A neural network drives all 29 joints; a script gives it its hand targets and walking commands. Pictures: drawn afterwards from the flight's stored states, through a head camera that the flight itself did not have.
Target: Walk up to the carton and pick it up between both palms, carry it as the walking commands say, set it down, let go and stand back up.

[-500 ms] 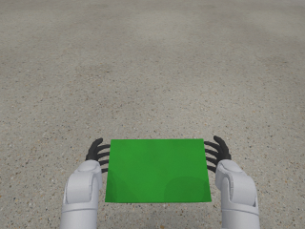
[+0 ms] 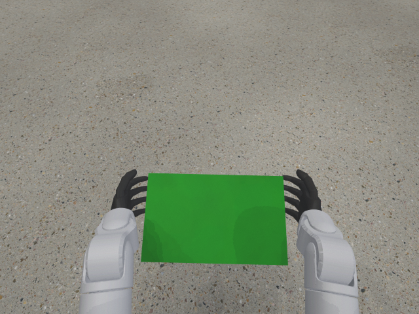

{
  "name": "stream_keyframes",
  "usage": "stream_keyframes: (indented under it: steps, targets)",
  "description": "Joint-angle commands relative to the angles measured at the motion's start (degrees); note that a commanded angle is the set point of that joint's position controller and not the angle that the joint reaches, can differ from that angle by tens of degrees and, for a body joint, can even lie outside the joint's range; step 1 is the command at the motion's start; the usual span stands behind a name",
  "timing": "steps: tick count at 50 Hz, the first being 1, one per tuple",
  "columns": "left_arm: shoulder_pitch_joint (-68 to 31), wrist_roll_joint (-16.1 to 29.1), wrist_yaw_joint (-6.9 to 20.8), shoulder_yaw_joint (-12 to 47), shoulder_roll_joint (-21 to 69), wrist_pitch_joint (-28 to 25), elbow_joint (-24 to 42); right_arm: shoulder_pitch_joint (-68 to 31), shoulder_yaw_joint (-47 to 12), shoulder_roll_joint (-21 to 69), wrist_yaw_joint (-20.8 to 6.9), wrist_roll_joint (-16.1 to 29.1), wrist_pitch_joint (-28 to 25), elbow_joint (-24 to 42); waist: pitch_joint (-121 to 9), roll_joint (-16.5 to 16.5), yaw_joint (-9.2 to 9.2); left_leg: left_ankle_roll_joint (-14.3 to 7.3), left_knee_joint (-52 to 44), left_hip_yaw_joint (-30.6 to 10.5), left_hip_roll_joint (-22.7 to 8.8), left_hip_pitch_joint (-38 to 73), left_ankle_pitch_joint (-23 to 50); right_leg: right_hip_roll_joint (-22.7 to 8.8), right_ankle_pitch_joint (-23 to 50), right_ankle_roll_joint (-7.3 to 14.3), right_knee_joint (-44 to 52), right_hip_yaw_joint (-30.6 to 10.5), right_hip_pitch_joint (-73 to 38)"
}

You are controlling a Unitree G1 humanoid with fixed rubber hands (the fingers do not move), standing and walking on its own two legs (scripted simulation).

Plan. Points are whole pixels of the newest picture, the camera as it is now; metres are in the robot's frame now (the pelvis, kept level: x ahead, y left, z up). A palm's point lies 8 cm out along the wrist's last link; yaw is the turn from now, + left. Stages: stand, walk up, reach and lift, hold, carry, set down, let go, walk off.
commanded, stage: carry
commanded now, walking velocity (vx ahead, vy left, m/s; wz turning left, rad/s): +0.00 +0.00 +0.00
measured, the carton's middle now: (213, 218) +0.32 +0.00 -0.05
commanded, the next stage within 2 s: hold in 1.72 s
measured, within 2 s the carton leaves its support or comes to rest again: neither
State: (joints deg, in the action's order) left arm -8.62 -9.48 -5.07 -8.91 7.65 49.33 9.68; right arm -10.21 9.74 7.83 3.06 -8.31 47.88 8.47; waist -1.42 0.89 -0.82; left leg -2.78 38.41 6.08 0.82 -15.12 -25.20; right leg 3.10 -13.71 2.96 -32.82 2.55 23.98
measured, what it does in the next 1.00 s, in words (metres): steps on the spot: left foot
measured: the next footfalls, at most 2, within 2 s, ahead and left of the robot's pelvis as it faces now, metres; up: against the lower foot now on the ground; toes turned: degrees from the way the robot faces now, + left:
left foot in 0.20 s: +0.05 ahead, +0.10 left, +0.00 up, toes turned +3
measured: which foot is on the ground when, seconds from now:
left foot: up 0.00-0.18, down 0.20-1.00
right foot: down 0.00-1.00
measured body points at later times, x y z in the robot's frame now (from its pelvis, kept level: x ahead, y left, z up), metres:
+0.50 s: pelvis +0.06 +0.02 +0.01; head +0.08 +0.03 +0.46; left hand +0.35 +0.19 +0.03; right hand +0.37 -0.14 +0.05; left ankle +0.02 +0.10 -0.72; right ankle +0.01 -0.08 -0.72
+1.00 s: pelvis +0.00 +0.01 +0.01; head -0.02 +0.02 +0.46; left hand +0.29 +0.17 +0.02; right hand +0.30 -0.16 +0.04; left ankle +0.01 +0.10 -0.73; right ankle +0.01 -0.08 -0.73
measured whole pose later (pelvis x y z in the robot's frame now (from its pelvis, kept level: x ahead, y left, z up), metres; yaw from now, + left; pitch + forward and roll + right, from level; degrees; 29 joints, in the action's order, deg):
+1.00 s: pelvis +0.00 +0.01 +0.01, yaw +1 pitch +1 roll +0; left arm -7.7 -11.4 -3.5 -9.6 7.4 36.8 -11.0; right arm -9.9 13.4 7.7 3.2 -12.0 35.6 -11.0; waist -5.2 -0.9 -0.9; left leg -2.6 30.0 4.8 0.5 -16.0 -14.9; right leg 1.6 -15.4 2.0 -29.4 2.6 14.9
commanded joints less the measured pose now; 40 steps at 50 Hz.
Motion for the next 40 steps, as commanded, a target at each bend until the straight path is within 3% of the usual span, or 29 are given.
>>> stream_keyframes:
  steps: [1, 2, 5, 6, 7, 8, 9, 10, 11, 12, 14, 16, 17, 18, 19, 20, 21, 22, 23, 27, 29, 30, 31, 33, 34, 36, 38, 39, 40]
  targets:
    - [-15.1, 8.7, 14.6, 25.5, 36.9, -3.7, -8.4, -19.3, -32.0, 37.6, -11.6, 9.8, -2.9, -2.5, -26.0, -10.3, 1.52, 3.9, 7.1, -5.3, -1.5, -18.7, -7.5, -19.9, 72.5, 10.8, 2.6, -16.0, -40.6]
    - [-14.5, 6.2, 14.7, 21.6, 34.2, -6.0, -13.7, -17.7, -29.6, 36.0, -11.5, 7.2, -4.8, -8.7, -24.7, -11.7, 0.87, 4.0, 5.5, -3.9, -1.5, -14.3, -6.1, -16.7, 67.8, 8.9, 4.3, -12.7, -36.3]
    - [-28.2, 16.1, 14.1, 32.4, 36.2, -8.9, 9.5, -19.2, -35.4, 39.3, -11.2, 13.2, -6.8, 2.6, -21.5, -12.4, 0.48, 3.1, -3.3, -3.0, -0.7, -7.3, 0.1, -14.0, 56.5, 6.4, 6.9, -9.2, -29.1]
    - [-30.3, 15.2, 13.2, 32.4, 36.7, -9.1, 10.1, -21.7, -35.1, 40.0, -11.4, 13.9, -6.8, 2.6, -23.1, -10.5, 0.50, 3.2, -9.9, -1.9, -0.3, -3.5, 5.7, -12.8, 54.9, 5.5, 6.0, -8.2, -28.4]
    - [-26.6, 17.7, 13.2, 35.5, 38.2, -7.7, 13.5, -16.0, -36.0, 41.6, -11.3, 14.4, -5.4, 3.2, -26.7, -6.8, 0.08, 3.4, -11.9, 0.2, -0.5, 3.1, 14.5, -12.2, 52.7, 3.7, 3.5, -5.3, -26.3]
    - [-30.1, 17.9, 13.4, 36.6, 38.7, -6.4, 14.2, -21.6, -35.8, 43.0, -11.2, 14.9, -4.6, 5.1, -27.1, -5.6, 0.15, 3.1, -16.7, -0.6, -1.7, 8.2, 22.5, -10.6, 49.3, 2.1, 2.6, -4.8, -24.5]
    - [-23.4, 16.7, 13.4, 36.5, 38.5, -5.5, 9.1, -16.5, -35.2, 41.9, -11.1, 13.9, -4.1, 1.9, -28.0, -0.8, 0.39, 2.1, -15.9, -2.2, -2.6, 13.0, 28.8, -10.1, 40.2, 1.2, 2.9, -5.6, -19.3]
    - [-21.4, 14.8, 13.3, 36.6, 38.8, -4.8, 5.2, -15.7, -34.0, 42.0, -11.7, 12.5, -3.8, -1.4, -29.0, 4.7, 0.51, 0.1, -11.8, -6.1, -6.8, 17.6, 50.6, -7.7, 29.4, -0.1, -0.3, -4.8, -14.0]
    - [-13.6, 9.2, 13.5, 29.9, 34.6, -5.7, -6.4, -10.2, -28.3, 37.4, -11.9, 6.8, -4.9, -10.4, -31.2, 8.1, 0.74, -1.4, -6.5, -8.5, -10.8, 23.8, 71.0, -6.1, 19.6, 0.0, -2.2, -4.3, -9.3]
    - [-11.8, 11.1, 13.7, 32.3, 34.6, -5.2, -5.0, -7.6, -29.8, 36.4, -12.0, 7.8, -4.5, -9.3, -28.1, 9.7, 1.05, -2.2, -6.6, -7.4, -12.2, 23.8, 72.4, -4.2, 7.3, -0.7, 0.6, -3.7, -7.5]
    - [-22.3, 12.3, 13.6, 33.4, 34.9, -7.0, -0.1, -10.9, -29.8, 38.7, -12.6, 8.2, -5.8, -10.5, -29.2, 7.2, 0.99, -1.8, -6.1, -6.7, -10.8, 21.5, 63.7, -6.0, 14.9, -0.4, 4.2, -4.0, -9.5]
    - [-27.2, 17.4, 13.6, 38.8, 39.1, -7.5, 9.8, -19.9, -35.5, 40.3, -12.4, 14.1, -6.7, 4.9, -28.2, 4.2, 0.27, -0.6, -3.7, -4.5, -7.9, 19.5, 62.7, -5.9, 27.7, 0.1, 0.5, -2.4, -12.0]
    - [-24.2, 17.2, 14.0, 36.7, 39.5, -6.8, 6.9, -23.2, -36.3, 40.5, -11.7, 14.8, -6.6, 6.7, -29.3, -0.6, 0.46, -0.9, -4.2, -5.2, -7.3, 18.3, 58.0, -6.3, 29.8, 0.6, 1.4, -2.8, -13.7]
    - [-23.5, 13.3, 13.7, 32.9, 37.9, -7.9, -0.3, -18.0, -30.5, 39.4, -11.9, 10.1, -7.1, -4.7, -29.7, 2.0, 0.33, -0.9, -3.8, -4.9, -6.7, 16.9, 58.6, -6.4, 32.5, 0.0, 1.1, -2.5, -14.3]
    - [-19.1, 15.2, 14.1, 35.6, 37.7, -7.5, 2.0, -13.4, -33.4, 38.3, -11.9, 11.3, -6.9, -1.0, -29.0, -0.7, 0.20, -0.6, -5.8, -4.4, -6.5, 17.1, 54.3, -5.9, 32.1, 0.1, 0.0, -3.5, -15.1]
    - [-19.1, 12.7, 13.7, 33.4, 35.9, -8.0, 0.6, -14.2, -32.7, 38.8, -11.9, 10.4, -7.0, -3.9, -29.5, 0.9, 0.52, -0.4, -5.3, -4.9, -7.6, 17.1, 53.5, -7.4, 32.1, 1.0, 0.3, -4.3, -15.1]
    - [-21.2, 12.2, 14.4, 32.0, 35.6, -9.3, -3.9, -13.8, -29.8, 37.5, -11.6, 7.7, -8.3, -9.8, -30.7, -1.7, 0.62, -0.7, -5.7, -4.9, -6.9, 14.0, 50.0, -7.7, 32.5, 0.4, 1.0, -4.1, -17.3]
    - [-17.0, 12.0, 14.1, 33.0, 35.6, -8.9, -3.1, -13.2, -32.1, 36.7, -11.9, 9.7, -8.0, -5.3, -31.0, 0.7, 0.47, -0.8, -5.5, -4.8, -6.8, 16.0, 49.3, -7.2, 32.0, 1.3, 1.7, -4.5, -17.2]
    - [-19.6, 9.9, 14.5, 31.1, 36.3, -9.7, -8.6, -16.3, -28.7, 36.5, -12.2, 6.8, -9.0, -10.9, -29.5, 1.3, 0.70, -0.1, -5.4, -5.4, -7.9, 14.4, 50.0, -8.1, 31.2, 0.7, 1.7, -4.6, -16.6]
    - [-23.7, 14.7, 14.2, 36.2, 38.3, -11.6, 2.1, -17.9, -33.9, 38.7, -12.3, 11.4, -10.4, -1.8, -29.4, 0.3, 0.38, -0.5, -6.2, -6.2, -8.2, 15.7, 48.9, -7.3, 26.9, 0.2, 3.1, -4.4, -16.9]
    - [-20.5, 11.5, 13.8, 32.5, 35.8, -11.1, -3.4, -15.7, -31.3, 38.0, -12.3, 9.9, -10.1, -8.3, -29.7, 0.8, 0.74, 0.7, -5.1, -3.7, -5.7, 12.9, 44.6, -8.6, 36.9, 0.7, 1.1, -5.3, -19.4]
    - [-28.0, 13.9, 13.9, 34.8, 37.1, -11.6, 1.8, -19.9, -32.3, 39.2, -12.2, 11.4, -10.1, -5.5, -27.5, -2.0, 0.03, 0.9, -7.5, -4.2, -6.2, 12.8, 43.6, -8.1, 35.6, 0.3, 1.2, -4.6, -19.0]
    - [-21.8, 10.7, 14.2, 32.2, 37.8, -12.0, -6.3, -15.3, -29.8, 39.3, -12.8, 8.3, -10.5, -12.4, -29.1, 1.5, 0.62, 0.1, -8.4, -4.7, -6.3, 14.7, 46.6, -7.8, 32.7, 0.9, 0.6, -5.1, -17.2]
    - [-26.8, 12.9, 14.4, 35.1, 38.2, -12.3, -1.2, -16.4, -31.5, 41.0, -12.9, 8.9, -10.6, -9.7, -28.6, 1.5, 0.51, -0.9, -6.9, -6.4, -7.9, 13.7, 49.3, -7.5, 26.8, -0.7, 2.3, -3.8, -16.5]
    - [-26.8, 10.0, 14.3, 32.9, 39.5, -12.5, -8.9, -19.3, -27.9, 39.1, -13.3, 7.1, -10.9, -15.3, -26.0, 5.4, 0.83, -0.1, -8.8, -6.3, -8.5, 14.4, 49.8, -7.4, 21.4, -0.7, 1.9, -4.4, -15.2]
    - [-25.5, 13.2, 14.8, 36.1, 40.7, -12.0, -3.9, -17.8, -33.0, 41.5, -13.6, 9.8, -10.5, -9.4, -27.0, 1.8, 0.62, -0.7, -7.9, -6.8, -8.7, 13.7, 46.9, -7.6, 23.4, -0.2, 3.7, -4.9, -15.7]
    - [-21.8, 8.6, 14.8, 30.4, 37.1, -13.7, -12.2, -19.5, -29.3, 37.6, -13.5, 7.4, -12.3, -14.7, -29.9, -0.3, 0.70, -0.3, -7.4, -6.3, -7.4, 12.9, 38.8, -8.9, 31.4, 0.9, 3.7, -6.6, -18.4]
    - [-24.8, 9.9, 15.0, 31.5, 38.3, -14.3, -8.2, -22.5, -31.0, 39.4, -13.2, 8.5, -12.9, -10.3, -27.6, -2.4, 0.42, 0.1, -7.0, -5.5, -6.8, 10.2, 34.8, -9.9, 35.4, 0.2, 3.9, -6.5, -19.5]
    - [-32.1, 9.9, 15.1, 32.1, 39.6, -14.8, -8.5, -20.8, -30.0, 41.9, -14.3, 7.6, -12.3, -18.0, -26.8, -2.6, 0.51, -0.3, -8.4, -6.8, -7.2, 7.9, 27.8, -10.4, 32.1, 0.9, 5.1, -7.3, -20.5]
